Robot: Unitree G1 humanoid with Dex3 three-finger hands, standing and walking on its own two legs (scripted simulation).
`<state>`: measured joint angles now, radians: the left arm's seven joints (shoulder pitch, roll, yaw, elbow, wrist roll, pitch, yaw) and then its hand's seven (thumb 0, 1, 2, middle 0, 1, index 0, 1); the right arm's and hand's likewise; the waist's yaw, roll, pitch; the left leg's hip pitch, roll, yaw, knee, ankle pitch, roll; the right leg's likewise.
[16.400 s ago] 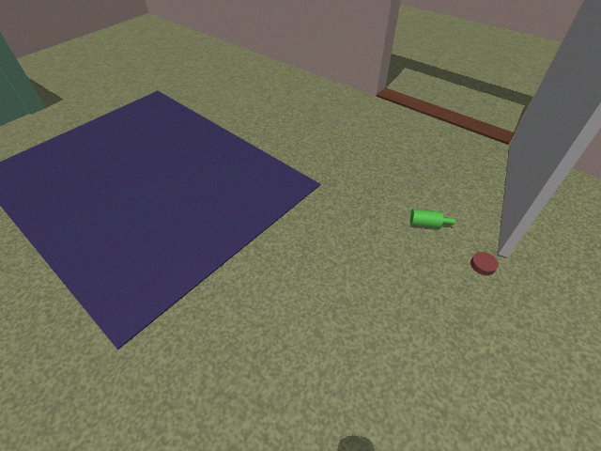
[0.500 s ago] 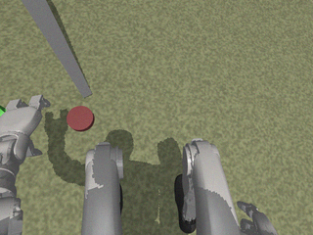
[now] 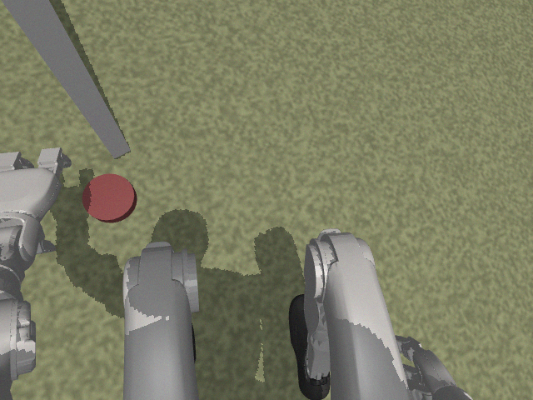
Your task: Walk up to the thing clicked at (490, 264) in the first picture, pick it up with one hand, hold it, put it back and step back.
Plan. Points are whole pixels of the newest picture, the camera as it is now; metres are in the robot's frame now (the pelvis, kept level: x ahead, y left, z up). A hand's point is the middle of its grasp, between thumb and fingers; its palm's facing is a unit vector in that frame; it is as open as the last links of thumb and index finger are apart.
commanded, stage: rise first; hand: left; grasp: from above
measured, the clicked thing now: (110, 198) +0.45 +0.28 -0.32
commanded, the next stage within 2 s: approach in 0.52 s
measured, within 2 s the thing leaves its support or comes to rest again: neither
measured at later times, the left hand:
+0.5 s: hand (57, 208) +0.40 +0.33 -0.19, palm faces -0.44 -0.11 -0.89, open 14.2 cm
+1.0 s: hand (111, 184) +0.45 +0.26 -0.21, palm faces -0.35 -0.08 -0.93, open 14.1 cm
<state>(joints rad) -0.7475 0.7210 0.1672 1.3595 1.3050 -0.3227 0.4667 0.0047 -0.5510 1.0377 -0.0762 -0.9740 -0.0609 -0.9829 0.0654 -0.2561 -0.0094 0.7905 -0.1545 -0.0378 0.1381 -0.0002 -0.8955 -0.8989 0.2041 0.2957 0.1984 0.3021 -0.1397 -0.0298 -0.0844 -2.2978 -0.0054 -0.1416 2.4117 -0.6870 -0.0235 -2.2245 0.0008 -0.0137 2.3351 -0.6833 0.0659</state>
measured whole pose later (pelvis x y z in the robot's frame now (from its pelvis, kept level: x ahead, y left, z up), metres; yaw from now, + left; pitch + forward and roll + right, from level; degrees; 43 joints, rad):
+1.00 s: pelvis +0.01 +0.00 -0.02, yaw -2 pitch +33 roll -7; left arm -0.88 0.68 0.14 1.51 1.35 -0.25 0.64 0.00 -0.53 1.01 -0.09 -1.05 -0.08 -1.04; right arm 0.07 -0.26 0.04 0.81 -0.22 -0.09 0.18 0.00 -0.90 -0.90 0.20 0.30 0.20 0.30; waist -0.26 -0.04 -0.05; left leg -2.35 0.00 -0.17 2.49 -0.71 -0.04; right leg -2.29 0.02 -0.03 2.40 -0.69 0.06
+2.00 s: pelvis +0.01 +0.00 -0.01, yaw -2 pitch +33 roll -8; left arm -0.92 0.74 0.15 1.55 1.29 -0.19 0.53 0.00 -0.53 1.01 -0.08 -1.05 -0.10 -1.06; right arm 0.11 -0.28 0.07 0.79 -0.19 -0.09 0.21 0.00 -0.90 -0.90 0.20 0.30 0.20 0.30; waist -0.26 0.00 -0.03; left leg -2.34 0.00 -0.17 2.47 -0.71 -0.02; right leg -2.27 0.02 -0.03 2.37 -0.68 0.08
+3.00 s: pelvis +0.01 +0.01 -0.04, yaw -6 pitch +27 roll -12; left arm -0.93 0.91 0.21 1.78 1.29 -0.27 0.66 0.00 -0.51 0.96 -0.07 -1.03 -0.08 -1.04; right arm 0.06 -0.31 0.20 0.76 -0.32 -0.21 0.30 0.00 -0.90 -0.90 0.20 0.30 0.20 0.30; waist -0.33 -0.09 0.11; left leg -2.34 0.00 -0.25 2.59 -0.74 -0.03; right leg -2.25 0.05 -0.09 2.43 -0.68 0.09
